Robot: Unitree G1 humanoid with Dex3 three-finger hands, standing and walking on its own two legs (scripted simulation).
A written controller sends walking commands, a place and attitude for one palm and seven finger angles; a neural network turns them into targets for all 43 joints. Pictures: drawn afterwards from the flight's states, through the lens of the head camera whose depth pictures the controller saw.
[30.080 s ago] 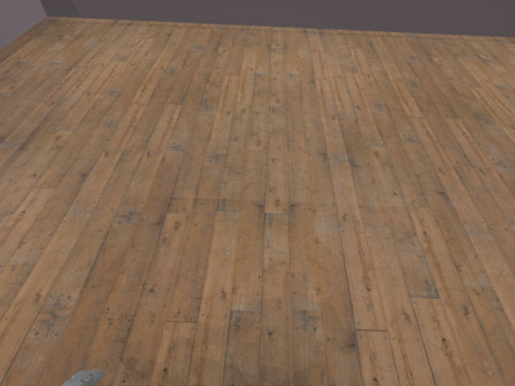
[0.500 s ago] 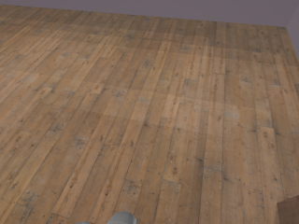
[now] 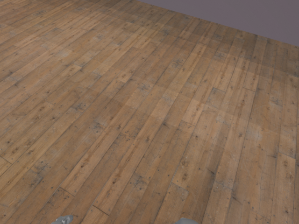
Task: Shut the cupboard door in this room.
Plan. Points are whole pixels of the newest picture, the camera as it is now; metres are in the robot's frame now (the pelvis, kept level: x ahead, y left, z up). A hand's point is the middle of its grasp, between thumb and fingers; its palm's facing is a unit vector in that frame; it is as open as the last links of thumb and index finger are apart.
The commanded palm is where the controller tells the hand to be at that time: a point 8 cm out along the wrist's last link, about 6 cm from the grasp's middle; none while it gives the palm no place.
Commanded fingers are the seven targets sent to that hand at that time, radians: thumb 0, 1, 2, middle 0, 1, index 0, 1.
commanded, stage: turn or walk to find it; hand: left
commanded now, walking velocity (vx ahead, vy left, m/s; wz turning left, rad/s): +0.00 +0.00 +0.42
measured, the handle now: out of the picture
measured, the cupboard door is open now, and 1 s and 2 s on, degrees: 91 91 91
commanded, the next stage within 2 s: none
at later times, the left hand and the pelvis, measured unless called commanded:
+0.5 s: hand out of the picture -0.01 +0.17 -0.17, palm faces +0.26 -0.93 -0.25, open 7.4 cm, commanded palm none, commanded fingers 0.00 0.90 0.90 -0.20 -0.30 -0.20 -0.30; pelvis +0.00 -0.03 -0.01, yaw +14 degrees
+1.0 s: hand out of the picture +0.01 +0.17 -0.16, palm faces +0.44 -0.86 -0.28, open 7.4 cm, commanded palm none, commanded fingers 0.00 0.90 0.90 -0.20 -0.30 -0.20 -0.30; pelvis +0.01 -0.05 -0.01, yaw +26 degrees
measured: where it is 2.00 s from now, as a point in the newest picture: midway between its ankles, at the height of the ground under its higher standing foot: outside the picture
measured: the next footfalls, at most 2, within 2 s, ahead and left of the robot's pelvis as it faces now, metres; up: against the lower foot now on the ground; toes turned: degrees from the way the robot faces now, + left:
right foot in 0.12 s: +0.04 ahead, -0.13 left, +0.00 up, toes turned -2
left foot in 0.54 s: +0.00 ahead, +0.10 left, +0.00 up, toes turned +21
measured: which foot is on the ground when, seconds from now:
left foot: down 0.00-0.12, up 0.14-0.52, down 0.54-0.94, up 0.96-1.00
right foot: up 0.00-0.10, down 0.12-0.56, up 0.58-0.92, down 0.94-1.00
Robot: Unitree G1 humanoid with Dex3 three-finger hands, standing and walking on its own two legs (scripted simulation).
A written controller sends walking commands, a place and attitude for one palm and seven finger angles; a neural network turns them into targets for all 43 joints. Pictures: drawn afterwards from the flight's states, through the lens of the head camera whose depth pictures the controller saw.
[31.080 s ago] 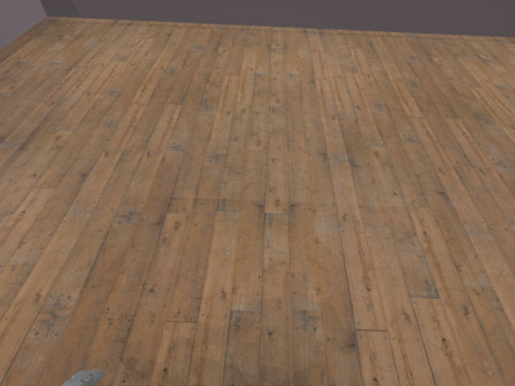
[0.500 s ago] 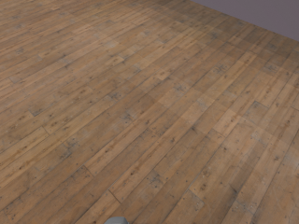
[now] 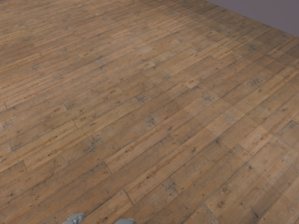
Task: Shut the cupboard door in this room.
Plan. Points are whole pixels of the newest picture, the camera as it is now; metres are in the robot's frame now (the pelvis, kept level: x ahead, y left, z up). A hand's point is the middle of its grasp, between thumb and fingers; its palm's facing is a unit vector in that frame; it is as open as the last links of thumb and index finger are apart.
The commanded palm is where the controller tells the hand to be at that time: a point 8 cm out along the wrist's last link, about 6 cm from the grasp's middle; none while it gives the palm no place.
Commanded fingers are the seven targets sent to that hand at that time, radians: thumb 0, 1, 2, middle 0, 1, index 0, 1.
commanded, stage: turn or walk to find it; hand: left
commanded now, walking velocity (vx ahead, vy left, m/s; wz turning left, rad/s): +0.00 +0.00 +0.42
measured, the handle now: out of the picture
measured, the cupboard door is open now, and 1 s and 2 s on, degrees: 91 91 91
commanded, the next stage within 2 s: none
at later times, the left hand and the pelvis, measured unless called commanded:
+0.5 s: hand out of the picture -0.01 +0.25 -0.17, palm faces +0.27 -0.93 -0.24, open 7.4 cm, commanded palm none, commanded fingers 0.00 0.90 0.90 -0.20 -0.30 -0.20 -0.30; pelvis +0.00 +0.03 +0.01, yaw +13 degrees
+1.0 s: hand out of the picture -0.01 +0.17 -0.14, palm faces +0.44 -0.86 -0.25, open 7.4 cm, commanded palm none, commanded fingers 0.00 0.90 0.90 -0.20 -0.30 -0.20 -0.30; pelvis +0.00 -0.03 +0.01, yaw +26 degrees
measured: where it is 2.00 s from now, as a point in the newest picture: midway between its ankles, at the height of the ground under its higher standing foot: outside the picture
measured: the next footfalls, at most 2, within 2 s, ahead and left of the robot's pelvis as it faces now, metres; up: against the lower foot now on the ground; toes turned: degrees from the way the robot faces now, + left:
left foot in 0.34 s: +0.01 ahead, +0.14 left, +0.00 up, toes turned +15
right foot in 0.76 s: +0.09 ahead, -0.10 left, +0.00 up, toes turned +14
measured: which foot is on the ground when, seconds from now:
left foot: up 0.00-0.32, down 0.34-0.76, up 0.78-1.00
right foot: down 0.00-0.34, up 0.36-0.74, down 0.76-1.00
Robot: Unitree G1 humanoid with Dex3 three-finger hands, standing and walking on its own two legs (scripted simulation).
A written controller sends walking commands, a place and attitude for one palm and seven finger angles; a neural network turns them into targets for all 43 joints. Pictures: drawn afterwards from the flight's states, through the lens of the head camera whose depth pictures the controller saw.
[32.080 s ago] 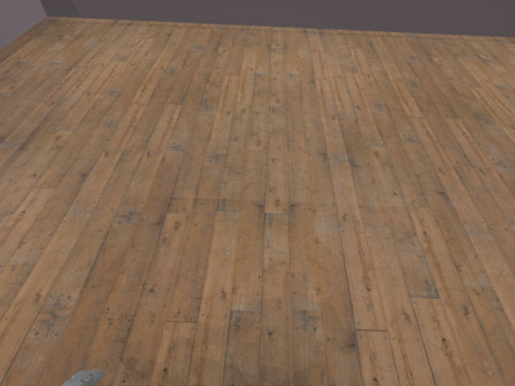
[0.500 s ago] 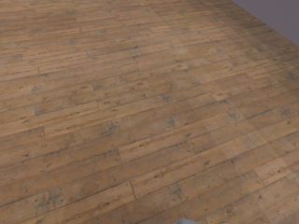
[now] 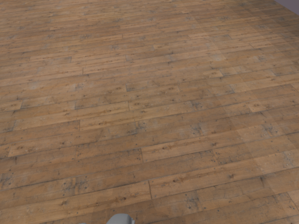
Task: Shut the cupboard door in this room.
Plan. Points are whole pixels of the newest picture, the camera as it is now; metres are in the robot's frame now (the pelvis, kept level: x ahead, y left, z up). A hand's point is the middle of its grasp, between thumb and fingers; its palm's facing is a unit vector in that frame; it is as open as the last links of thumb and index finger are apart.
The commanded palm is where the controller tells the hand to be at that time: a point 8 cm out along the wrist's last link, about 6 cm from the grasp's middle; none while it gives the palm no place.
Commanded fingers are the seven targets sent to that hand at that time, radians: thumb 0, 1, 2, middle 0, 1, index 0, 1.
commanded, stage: turn or walk to find it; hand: left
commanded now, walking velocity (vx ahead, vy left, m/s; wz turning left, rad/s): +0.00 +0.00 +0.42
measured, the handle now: out of the picture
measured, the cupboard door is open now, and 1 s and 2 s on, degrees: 91 91 91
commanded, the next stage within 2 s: none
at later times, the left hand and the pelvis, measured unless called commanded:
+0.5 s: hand out of the picture +0.00 +0.27 -0.17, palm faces +0.25 -0.94 -0.23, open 7.4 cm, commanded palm none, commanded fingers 0.00 0.90 0.90 -0.20 -0.30 -0.20 -0.30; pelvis -0.02 +0.04 +0.00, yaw +12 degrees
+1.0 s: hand out of the picture -0.05 +0.20 -0.16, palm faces +0.43 -0.87 -0.25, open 7.4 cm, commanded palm none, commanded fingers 0.00 0.90 0.90 -0.20 -0.30 -0.20 -0.30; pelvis -0.02 +0.00 +0.00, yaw +26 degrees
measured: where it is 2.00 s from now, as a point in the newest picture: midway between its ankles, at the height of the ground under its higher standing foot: outside the picture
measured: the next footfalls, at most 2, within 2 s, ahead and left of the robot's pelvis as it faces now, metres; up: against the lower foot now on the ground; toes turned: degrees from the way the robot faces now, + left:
left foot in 0.20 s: +0.00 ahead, +0.14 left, +0.00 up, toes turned +10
right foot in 0.68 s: +0.03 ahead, -0.09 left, +0.00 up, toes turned +12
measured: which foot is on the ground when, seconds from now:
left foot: up 0.00-0.18, down 0.20-0.68, up 0.70-1.00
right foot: down 0.00-0.20, up 0.22-0.66, down 0.68-1.00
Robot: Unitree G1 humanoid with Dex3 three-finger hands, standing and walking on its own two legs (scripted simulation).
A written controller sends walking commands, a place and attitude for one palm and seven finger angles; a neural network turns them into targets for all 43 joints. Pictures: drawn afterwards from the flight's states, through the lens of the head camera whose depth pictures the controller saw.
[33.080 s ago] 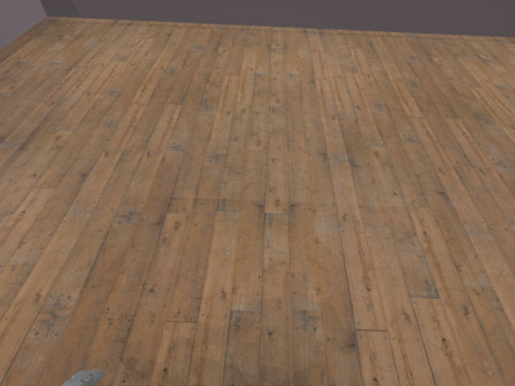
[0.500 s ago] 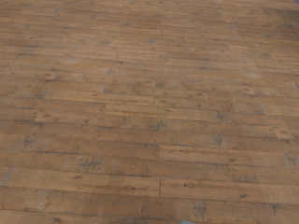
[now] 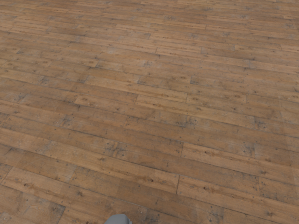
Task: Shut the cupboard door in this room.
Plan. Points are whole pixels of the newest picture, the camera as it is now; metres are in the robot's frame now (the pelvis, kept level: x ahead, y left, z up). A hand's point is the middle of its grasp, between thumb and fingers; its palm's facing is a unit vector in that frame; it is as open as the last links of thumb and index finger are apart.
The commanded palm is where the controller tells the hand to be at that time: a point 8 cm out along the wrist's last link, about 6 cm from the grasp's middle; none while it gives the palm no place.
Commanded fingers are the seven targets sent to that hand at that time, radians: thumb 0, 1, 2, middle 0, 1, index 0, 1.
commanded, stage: turn or walk to find it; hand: left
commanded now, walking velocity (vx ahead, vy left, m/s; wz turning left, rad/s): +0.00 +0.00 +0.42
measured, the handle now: out of the picture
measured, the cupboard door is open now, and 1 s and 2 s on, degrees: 91 91 91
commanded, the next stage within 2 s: none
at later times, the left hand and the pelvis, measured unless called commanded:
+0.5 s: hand out of the picture +0.06 +0.23 -0.16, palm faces +0.23 -0.94 -0.26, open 7.4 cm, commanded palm none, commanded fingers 0.00 0.90 0.90 -0.20 -0.30 -0.20 -0.30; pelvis +0.01 +0.01 +0.00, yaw +12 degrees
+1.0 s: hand out of the picture -0.08 +0.21 -0.19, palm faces +0.48 -0.85 -0.23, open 7.4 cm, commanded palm none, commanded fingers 0.00 0.90 0.90 -0.20 -0.30 -0.20 -0.30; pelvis -0.01 +0.01 -0.01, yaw +26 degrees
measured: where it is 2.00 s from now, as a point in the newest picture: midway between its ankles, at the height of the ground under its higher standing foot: outside the picture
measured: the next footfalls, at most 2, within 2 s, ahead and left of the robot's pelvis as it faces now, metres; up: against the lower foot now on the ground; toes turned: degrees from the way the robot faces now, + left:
left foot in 0.12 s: +0.02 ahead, +0.14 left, +0.00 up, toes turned +8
right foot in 0.52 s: +0.07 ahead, -0.10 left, +0.00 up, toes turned +8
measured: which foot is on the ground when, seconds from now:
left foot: up 0.00-0.10, down 0.12-0.52, up 0.54-0.92, down 0.94-1.00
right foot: down 0.00-0.12, up 0.14-0.50, down 0.52-0.94, up 0.96-1.00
